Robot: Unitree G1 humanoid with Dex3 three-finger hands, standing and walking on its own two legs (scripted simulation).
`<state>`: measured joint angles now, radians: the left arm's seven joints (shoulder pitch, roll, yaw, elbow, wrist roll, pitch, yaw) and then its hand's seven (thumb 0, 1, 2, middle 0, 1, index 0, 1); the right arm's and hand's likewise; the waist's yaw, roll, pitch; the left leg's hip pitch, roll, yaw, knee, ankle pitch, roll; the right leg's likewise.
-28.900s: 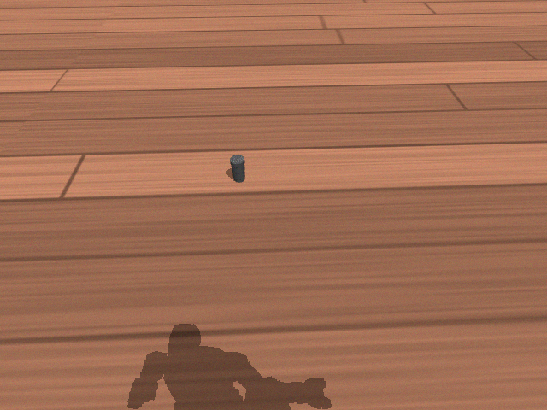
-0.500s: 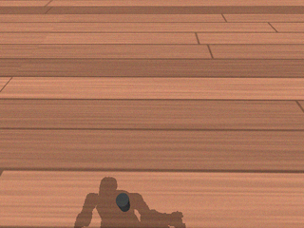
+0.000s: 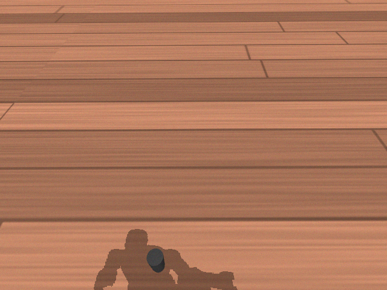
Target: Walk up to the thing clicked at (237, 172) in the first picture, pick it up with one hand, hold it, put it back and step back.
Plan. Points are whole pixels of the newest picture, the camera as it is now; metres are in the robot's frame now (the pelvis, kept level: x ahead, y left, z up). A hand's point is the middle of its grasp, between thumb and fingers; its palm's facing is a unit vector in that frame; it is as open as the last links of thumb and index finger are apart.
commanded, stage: stand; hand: left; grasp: from the side
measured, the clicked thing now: (156, 261) +0.39 +0.20 -0.71
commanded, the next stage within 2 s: step back in 1.14 s
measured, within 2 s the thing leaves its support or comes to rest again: neither
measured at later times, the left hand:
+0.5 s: hand out of the picture +0.07 +0.25 -0.16, palm faces -0.02 -0.94 -0.34, open 7.4 cm
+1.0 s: hand out of the picture +0.10 +0.25 -0.16, palm faces -0.03 -0.94 -0.34, open 7.4 cm
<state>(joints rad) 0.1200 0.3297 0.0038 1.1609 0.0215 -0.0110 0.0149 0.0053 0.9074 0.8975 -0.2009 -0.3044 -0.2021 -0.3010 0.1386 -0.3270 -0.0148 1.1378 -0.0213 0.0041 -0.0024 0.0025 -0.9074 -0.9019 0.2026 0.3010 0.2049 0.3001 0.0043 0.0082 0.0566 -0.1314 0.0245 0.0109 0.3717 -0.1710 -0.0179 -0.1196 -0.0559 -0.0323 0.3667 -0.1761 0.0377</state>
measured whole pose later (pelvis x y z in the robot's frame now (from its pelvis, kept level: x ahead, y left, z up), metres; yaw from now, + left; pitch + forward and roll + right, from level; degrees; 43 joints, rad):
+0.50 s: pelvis +0.01 +0.00 +0.00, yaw -1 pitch -3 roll +0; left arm 0.12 0.33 0.01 1.17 0.02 -0.01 0.01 0.01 0.91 0.90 -0.20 -0.30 -0.20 -0.30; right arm 0.13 -0.33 -0.01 1.14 -0.02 0.00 0.00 0.00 -0.91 -0.90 0.20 0.30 0.21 0.30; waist 0.00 0.01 0.06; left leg -0.11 0.03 0.03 0.34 -0.17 -0.02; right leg -0.11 -0.05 -0.02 0.34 -0.17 0.04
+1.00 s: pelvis +0.02 +0.00 +0.00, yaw -1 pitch -3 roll +0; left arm 0.11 0.33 0.01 1.15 0.01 -0.01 0.00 0.01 0.91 0.90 -0.20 -0.30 -0.20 -0.30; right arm 0.11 -0.34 -0.01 1.14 -0.02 0.00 0.00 0.00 -0.91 -0.90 0.20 0.30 0.20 0.30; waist 0.00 0.01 0.06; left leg -0.10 0.03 0.03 0.33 -0.18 -0.02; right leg -0.10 -0.05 -0.02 0.33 -0.18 0.04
